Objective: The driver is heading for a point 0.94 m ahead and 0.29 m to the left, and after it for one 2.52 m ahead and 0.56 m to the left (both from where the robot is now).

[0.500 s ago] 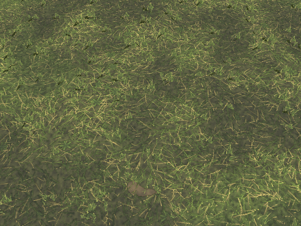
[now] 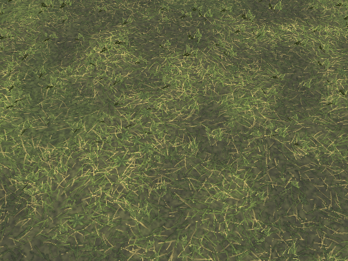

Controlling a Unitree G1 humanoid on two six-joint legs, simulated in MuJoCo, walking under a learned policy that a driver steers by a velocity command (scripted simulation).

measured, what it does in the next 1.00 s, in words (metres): walks ahead, turning left: right foot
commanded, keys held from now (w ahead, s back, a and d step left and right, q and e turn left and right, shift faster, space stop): w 0.34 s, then w+q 0.66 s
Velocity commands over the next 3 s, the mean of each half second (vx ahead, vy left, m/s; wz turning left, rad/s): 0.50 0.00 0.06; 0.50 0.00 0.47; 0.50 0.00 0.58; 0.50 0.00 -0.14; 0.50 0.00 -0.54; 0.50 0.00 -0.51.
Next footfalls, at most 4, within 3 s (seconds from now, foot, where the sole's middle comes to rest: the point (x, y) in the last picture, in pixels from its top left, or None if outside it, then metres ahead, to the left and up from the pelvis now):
0.52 right None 0.45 -0.10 -0.76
1.06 left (150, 204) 0.67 0.15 -0.76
1.60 right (149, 132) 1.03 0.19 -0.76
2.12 left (92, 110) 1.15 0.48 -0.76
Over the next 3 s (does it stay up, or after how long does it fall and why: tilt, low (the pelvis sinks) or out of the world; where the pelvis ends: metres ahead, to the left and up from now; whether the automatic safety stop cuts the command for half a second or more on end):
stays up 1.49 0.38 0.02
